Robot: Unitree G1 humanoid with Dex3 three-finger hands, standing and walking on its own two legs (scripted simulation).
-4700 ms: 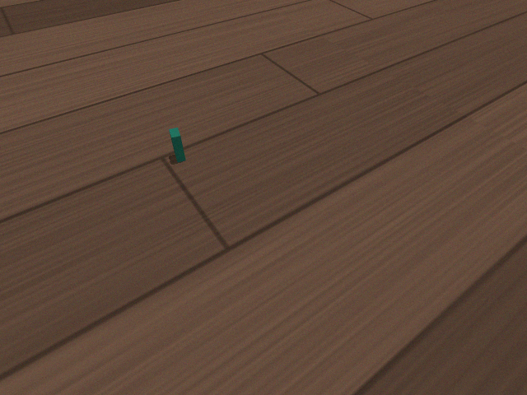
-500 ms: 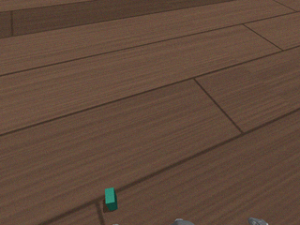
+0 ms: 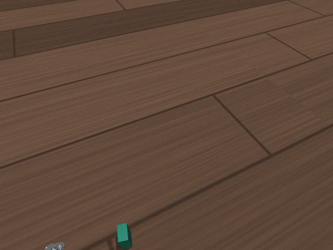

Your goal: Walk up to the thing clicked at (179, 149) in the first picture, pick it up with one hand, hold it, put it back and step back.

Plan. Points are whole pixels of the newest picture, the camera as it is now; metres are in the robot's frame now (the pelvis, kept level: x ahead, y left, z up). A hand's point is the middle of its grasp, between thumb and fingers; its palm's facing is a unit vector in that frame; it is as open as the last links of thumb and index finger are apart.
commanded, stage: walk up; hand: left
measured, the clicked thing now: (125, 236) +0.32 +0.20 -0.69
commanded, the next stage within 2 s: stand in 0.82 s
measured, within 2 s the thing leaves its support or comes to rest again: neither
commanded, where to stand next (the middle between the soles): +0.04 +0.01 m, yaw +1 degrees
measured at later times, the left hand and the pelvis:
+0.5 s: hand out of the picture +0.08 +0.26 -0.15, palm faces -0.03 -0.94 -0.34, open 7.4 cm; pelvis +0.01 +0.01 +0.01, yaw +0 degrees
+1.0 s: hand out of the picture +0.10 +0.26 -0.15, palm faces -0.03 -0.94 -0.34, open 7.4 cm; pelvis +0.02 +0.01 +0.01, yaw +1 degrees
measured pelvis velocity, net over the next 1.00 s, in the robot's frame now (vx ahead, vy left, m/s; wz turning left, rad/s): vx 0.02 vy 0.01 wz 0.01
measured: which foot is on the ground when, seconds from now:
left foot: down 0.00-1.00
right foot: down 0.00-1.00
